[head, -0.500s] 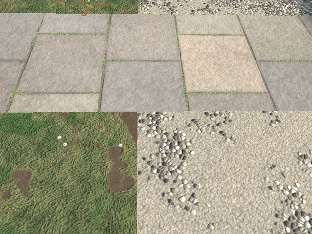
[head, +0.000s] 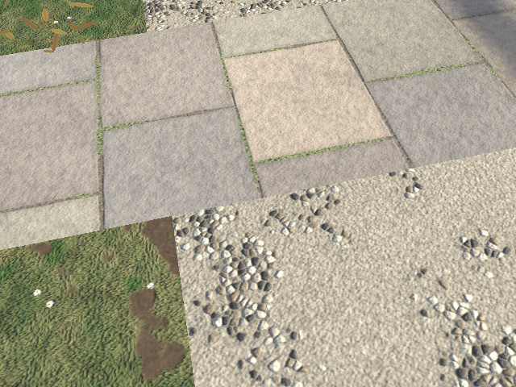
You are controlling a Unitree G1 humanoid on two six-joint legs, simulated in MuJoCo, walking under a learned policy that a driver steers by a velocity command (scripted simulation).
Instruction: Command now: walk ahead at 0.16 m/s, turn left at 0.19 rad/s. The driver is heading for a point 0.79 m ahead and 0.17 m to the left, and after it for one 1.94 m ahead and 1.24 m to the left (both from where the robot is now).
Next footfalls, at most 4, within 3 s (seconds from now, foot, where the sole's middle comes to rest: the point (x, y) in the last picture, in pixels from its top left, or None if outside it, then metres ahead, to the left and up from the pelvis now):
0.32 left None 0.06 0.17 -0.77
0.80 right None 0.46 0.08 -0.77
1.28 left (159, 304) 0.70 0.33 -0.77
1.66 right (239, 271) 0.79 0.10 -0.77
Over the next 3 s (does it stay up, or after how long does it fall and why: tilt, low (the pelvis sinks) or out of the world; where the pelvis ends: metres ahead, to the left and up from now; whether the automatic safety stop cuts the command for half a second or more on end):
stays up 0.68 0.25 0.00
